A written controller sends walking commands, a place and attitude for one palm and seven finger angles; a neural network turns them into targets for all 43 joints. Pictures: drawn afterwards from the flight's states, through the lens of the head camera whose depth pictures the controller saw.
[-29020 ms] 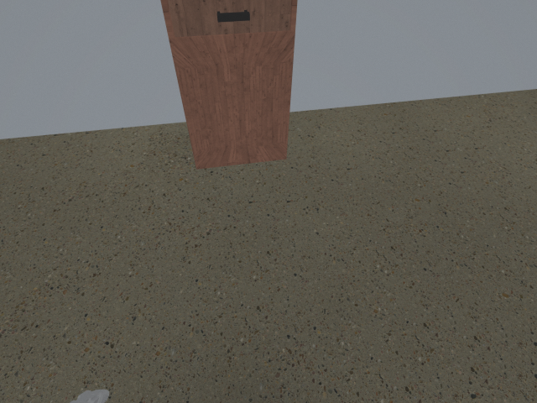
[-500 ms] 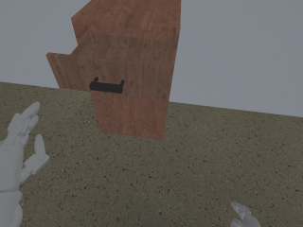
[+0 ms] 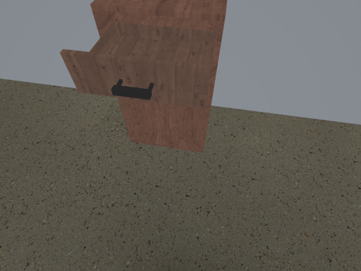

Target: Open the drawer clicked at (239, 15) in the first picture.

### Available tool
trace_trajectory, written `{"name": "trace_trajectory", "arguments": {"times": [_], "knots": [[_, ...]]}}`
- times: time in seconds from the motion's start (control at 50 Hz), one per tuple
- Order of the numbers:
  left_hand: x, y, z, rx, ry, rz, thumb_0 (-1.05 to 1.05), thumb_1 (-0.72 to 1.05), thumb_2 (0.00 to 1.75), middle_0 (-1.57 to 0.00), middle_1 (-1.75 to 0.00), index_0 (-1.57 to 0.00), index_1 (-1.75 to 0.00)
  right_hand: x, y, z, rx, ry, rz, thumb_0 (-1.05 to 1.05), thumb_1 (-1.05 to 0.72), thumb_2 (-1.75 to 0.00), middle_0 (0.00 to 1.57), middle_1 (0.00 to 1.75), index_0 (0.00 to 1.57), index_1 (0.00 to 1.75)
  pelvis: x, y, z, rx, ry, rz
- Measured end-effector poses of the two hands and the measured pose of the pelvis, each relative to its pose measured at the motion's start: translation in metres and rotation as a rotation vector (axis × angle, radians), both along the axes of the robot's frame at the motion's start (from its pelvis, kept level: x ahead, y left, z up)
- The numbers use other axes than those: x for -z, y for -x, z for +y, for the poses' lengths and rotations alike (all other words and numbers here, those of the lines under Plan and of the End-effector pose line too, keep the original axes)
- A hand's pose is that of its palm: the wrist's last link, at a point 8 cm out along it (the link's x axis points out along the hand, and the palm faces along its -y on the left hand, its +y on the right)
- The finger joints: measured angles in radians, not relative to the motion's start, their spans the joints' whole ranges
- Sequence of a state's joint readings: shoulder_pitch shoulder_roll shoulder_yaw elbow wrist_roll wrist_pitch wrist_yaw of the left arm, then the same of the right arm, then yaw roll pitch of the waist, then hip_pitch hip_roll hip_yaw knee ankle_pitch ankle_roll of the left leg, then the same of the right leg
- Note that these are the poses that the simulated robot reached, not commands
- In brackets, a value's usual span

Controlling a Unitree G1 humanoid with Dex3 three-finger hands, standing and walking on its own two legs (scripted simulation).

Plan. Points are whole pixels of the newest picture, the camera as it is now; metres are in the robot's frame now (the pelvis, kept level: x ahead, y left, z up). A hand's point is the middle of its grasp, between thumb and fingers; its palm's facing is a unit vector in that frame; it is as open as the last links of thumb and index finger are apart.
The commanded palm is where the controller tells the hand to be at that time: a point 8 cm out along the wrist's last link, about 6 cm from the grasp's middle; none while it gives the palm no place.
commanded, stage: let the arm hang, fingers relaxed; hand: left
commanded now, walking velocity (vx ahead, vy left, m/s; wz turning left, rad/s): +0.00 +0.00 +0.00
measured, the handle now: (133, 88) +0.62 +0.19 +0.01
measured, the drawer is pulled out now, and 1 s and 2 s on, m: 0.29 0.29 0.29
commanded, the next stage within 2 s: look to check the result in 0.54 s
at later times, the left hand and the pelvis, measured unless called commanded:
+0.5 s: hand out of the picture +0.08 +0.17 -0.16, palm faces -0.03 -0.97 -0.24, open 7.4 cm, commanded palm none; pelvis +0.01 -0.02 +0.00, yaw -1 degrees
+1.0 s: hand out of the picture +0.08 +0.20 -0.16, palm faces -0.05 -0.95 -0.29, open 7.4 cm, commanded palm none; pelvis +0.03 -0.02 +0.01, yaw -1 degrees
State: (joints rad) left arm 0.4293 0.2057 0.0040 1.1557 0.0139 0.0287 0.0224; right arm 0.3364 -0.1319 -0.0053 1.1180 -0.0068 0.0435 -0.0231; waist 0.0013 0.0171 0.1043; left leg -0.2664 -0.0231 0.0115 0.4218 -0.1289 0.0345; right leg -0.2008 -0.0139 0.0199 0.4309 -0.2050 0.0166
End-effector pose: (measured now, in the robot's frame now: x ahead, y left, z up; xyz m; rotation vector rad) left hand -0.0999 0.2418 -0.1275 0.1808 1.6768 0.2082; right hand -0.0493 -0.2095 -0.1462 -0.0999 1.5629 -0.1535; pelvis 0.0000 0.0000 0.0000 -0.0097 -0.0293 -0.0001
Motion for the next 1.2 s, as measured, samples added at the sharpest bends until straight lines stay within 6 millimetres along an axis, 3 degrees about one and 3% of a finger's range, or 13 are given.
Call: {"name": "trace_trajectory", "arguments": {"times": [0.06,0.12,0.36,0.5,0.6,0.82,0.98,1.2], "knots": [[-0.001,-0.004,-0.004,0.000,-0.006,-0.012,0.00,0.92,0.90,-0.20,-0.30,-0.20,-0.30,0.004,-0.005,-0.001,0.003,-0.009,-0.014,0.01,-0.90,-0.90,0.20,0.30,0.20,0.30,0.000,0.000,-0.002,0.001,-0.002,-0.003],[0.002,-0.020,-0.009,0.010,-0.005,-0.059,0.00,0.91,0.90,-0.20,-0.30,-0.20,-0.30,0.007,-0.016,-0.005,0.001,-0.012,-0.045,0.01,-0.90,-0.90,0.20,0.30,0.20,0.30,0.000,0.001,-0.004,0.002,-0.003,-0.007],[0.010,-0.134,-0.023,0.095,0.019,-0.342,0.00,0.91,0.90,-0.21,-0.30,-0.20,-0.30,0.003,-0.061,-0.031,-0.009,0.032,-0.189,0.00,-0.90,-0.90,0.20,0.30,0.20,0.30,-0.001,-0.004,-0.013,0.008,-0.007,-0.018],[0.003,-0.174,-0.020,0.134,0.005,-0.419,0.00,0.90,0.90,-0.21,-0.30,-0.20,-0.30,0.000,-0.069,-0.042,-0.010,0.047,-0.197,0.00,-0.90,-0.90,0.20,0.30,0.20,0.30,-0.002,-0.009,-0.017,0.011,-0.007,-0.019],[0.000,-0.182,-0.014,0.146,-0.013,-0.408,0.00,0.90,0.90,-0.21,-0.30,-0.20,-0.30,-0.001,-0.069,-0.048,-0.006,0.053,-0.177,0.00,-0.90,-0.90,0.20,0.30,0.20,0.30,-0.004,-0.014,-0.019,0.016,-0.006,-0.016],[-0.002,-0.173,-0.001,0.144,-0.043,-0.329,0.00,0.90,0.90,-0.21,-0.30,-0.20,-0.30,-0.004,-0.079,-0.061,-0.016,0.076,-0.149,0.00,-0.90,-0.90,0.20,0.30,0.20,0.30,-0.006,-0.023,-0.021,0.022,-0.005,-0.008],[-0.002,-0.177,0.003,0.141,-0.045,-0.318,0.00,0.90,0.90,-0.21,-0.30,-0.20,-0.30,-0.009,-0.104,-0.071,-0.043,0.104,-0.182,0.00,-0.90,-0.90,0.20,0.30,0.20,0.30,-0.007,-0.028,-0.020,0.022,-0.005,-0.004],[-0.005,-0.203,0.013,0.159,-0.055,-0.364,0.00,0.90,0.89,-0.21,-0.30,-0.21,-0.30,-0.020,-0.146,-0.081,-0.071,0.139,-0.262,0.00,-0.90,-0.90,0.20,0.30,0.20,0.30,-0.008,-0.037,-0.017,0.025,-0.006,0.001]]}}
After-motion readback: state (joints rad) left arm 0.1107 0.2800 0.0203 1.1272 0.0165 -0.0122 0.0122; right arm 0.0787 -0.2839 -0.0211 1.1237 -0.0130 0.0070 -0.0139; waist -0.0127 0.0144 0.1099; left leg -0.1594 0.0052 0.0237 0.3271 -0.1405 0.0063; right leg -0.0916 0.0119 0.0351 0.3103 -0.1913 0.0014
